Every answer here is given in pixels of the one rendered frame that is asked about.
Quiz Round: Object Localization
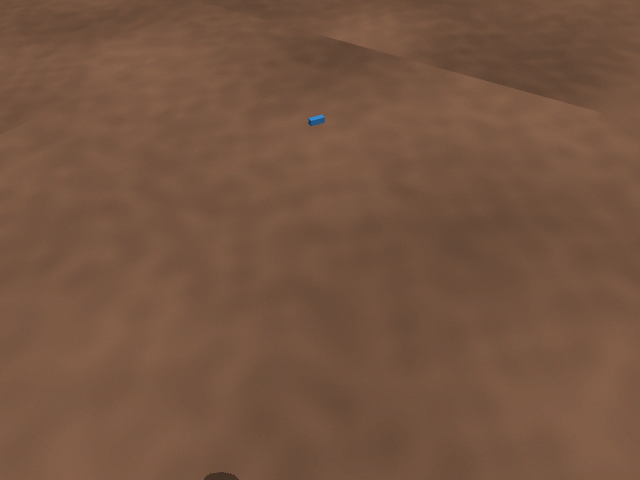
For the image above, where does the small box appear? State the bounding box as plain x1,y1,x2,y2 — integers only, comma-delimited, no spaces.
309,115,325,126

